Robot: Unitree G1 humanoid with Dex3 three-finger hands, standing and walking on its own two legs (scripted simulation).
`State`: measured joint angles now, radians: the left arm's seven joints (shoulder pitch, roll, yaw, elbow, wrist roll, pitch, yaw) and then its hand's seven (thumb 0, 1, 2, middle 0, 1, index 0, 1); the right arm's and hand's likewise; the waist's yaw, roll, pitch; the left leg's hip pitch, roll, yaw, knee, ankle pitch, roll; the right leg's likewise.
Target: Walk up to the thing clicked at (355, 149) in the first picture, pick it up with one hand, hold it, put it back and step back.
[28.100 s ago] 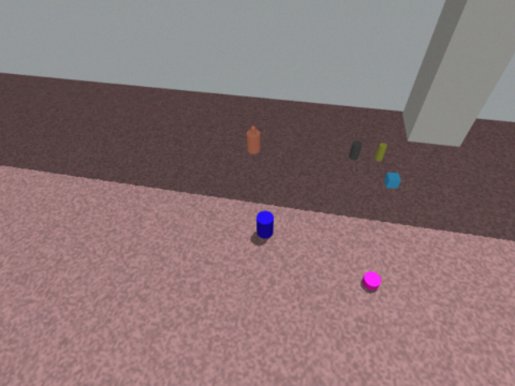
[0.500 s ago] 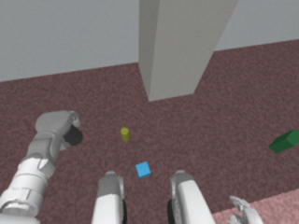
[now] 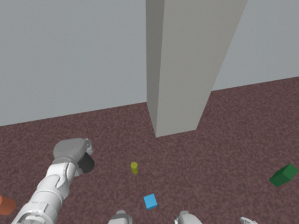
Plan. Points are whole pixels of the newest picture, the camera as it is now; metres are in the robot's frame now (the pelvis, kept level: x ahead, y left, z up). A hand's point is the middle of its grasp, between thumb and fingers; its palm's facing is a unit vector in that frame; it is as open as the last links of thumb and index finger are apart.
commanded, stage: lift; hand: left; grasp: from above
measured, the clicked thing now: (81, 160) +0.35 +0.22 -0.11
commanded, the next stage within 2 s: hold in 0.22 s
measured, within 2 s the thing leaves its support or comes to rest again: neither
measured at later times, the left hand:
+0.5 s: hand (71, 147) +0.35 +0.23 -0.01, palm faces -0.44 -0.06 -0.90, open 8.4 cm
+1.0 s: hand (70, 140) +0.36 +0.22 +0.02, palm faces -0.44 -0.06 -0.90, open 8.4 cm
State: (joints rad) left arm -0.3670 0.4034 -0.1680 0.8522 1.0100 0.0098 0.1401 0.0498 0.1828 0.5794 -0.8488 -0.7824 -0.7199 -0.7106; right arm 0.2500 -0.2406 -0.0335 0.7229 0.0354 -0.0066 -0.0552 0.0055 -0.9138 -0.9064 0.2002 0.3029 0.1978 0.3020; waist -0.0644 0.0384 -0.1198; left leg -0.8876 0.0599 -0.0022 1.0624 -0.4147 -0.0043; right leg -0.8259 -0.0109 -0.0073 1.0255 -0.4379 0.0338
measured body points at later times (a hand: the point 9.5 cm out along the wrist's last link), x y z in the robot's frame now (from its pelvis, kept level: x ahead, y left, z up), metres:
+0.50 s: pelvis +0.03 +0.00 +0.05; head +0.07 +0.00 +0.50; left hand +0.37 +0.23 +0.04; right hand +0.13 -0.26 -0.07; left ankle +0.06 +0.12 -0.66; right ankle +0.04 -0.14 -0.66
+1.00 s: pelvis +0.05 +0.00 +0.06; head +0.06 -0.02 +0.51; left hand +0.37 +0.22 +0.07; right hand +0.17 -0.26 -0.05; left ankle +0.06 +0.12 -0.66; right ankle +0.04 -0.14 -0.66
